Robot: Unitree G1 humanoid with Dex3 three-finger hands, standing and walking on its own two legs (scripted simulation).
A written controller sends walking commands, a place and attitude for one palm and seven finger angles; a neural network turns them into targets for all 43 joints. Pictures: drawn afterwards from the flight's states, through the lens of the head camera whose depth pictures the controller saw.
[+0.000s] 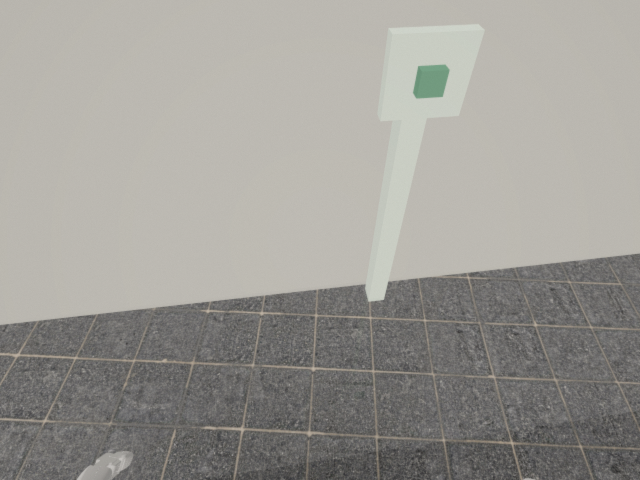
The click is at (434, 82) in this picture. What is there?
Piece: button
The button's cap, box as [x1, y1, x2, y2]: [413, 65, 449, 98]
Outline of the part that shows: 445,65 418,66 413,93 416,98 442,96 449,70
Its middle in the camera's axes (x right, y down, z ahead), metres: +0.22 -0.32 +0.78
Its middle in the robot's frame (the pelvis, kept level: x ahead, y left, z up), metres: +0.82 -0.18 +0.11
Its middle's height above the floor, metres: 0.88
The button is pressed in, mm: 0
